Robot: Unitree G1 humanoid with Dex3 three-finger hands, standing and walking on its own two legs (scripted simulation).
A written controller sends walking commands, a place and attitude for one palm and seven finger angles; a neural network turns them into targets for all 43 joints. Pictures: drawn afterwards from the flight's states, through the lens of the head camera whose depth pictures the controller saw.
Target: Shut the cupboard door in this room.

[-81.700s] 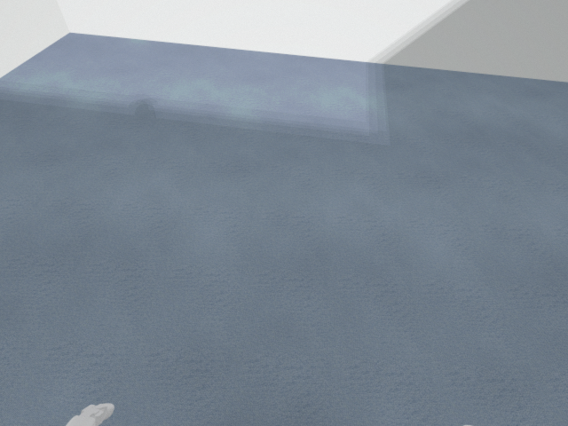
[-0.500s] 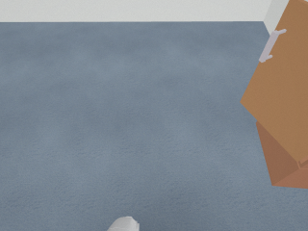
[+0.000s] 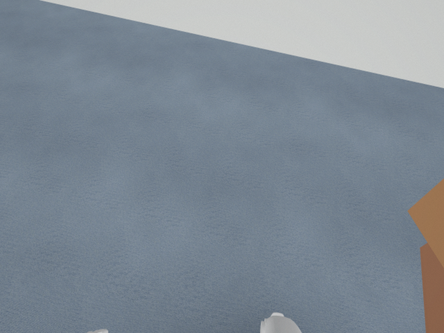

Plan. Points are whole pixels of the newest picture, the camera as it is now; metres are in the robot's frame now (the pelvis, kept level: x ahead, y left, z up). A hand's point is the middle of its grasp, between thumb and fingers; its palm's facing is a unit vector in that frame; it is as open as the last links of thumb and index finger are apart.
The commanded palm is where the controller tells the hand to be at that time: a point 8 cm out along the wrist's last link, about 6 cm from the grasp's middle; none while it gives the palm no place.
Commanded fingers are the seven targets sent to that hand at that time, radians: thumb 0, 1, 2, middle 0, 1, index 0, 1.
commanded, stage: walk to a spot facing it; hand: left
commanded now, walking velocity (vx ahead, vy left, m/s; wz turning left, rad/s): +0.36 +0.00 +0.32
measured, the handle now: out of the picture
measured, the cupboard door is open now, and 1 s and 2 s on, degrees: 29 29 29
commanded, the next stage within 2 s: turn to face it in 0.58 s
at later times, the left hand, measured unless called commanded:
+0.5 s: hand out of the picture +0.15 +0.13 -0.16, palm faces +0.30 -0.93 -0.22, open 7.2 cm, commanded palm none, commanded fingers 0.00 0.90 0.90 -0.20 -0.30 -0.20 -0.30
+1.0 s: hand (134, 264) +0.28 +0.22 -0.17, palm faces +0.35 -0.92 -0.20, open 7.3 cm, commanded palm none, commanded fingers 0.00 0.90 0.90 -0.20 -0.30 -0.20 -0.30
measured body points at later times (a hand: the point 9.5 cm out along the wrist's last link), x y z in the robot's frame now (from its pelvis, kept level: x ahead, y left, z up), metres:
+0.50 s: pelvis +0.18 -0.05 +0.00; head +0.23 -0.04 +0.45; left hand +0.13 +0.18 -0.14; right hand +0.32 -0.27 -0.15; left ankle +0.23 +0.10 -0.68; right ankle +0.14 -0.14 -0.74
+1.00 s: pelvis +0.29 +0.02 +0.00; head +0.32 +0.05 +0.45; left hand +0.27 +0.27 -0.15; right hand +0.46 -0.16 -0.14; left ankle +0.29 +0.09 -0.74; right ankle +0.35 -0.13 -0.69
